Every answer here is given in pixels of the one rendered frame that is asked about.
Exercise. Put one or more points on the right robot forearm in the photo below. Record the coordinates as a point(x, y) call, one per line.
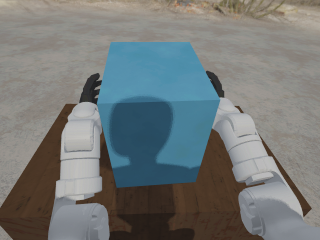
point(251, 163)

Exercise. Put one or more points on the left robot forearm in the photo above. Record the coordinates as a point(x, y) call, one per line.
point(80, 153)

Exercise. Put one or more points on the carton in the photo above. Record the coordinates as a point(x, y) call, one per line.
point(157, 107)

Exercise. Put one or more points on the robot left hand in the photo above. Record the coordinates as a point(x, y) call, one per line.
point(88, 94)

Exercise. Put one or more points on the robot right upper arm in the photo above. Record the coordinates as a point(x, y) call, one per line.
point(272, 212)

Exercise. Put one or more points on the pedestal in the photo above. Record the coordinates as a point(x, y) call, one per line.
point(207, 209)

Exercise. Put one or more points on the robot left upper arm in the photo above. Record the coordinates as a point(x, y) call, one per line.
point(88, 221)

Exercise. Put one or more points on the robot right hand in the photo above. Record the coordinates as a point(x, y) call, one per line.
point(216, 84)

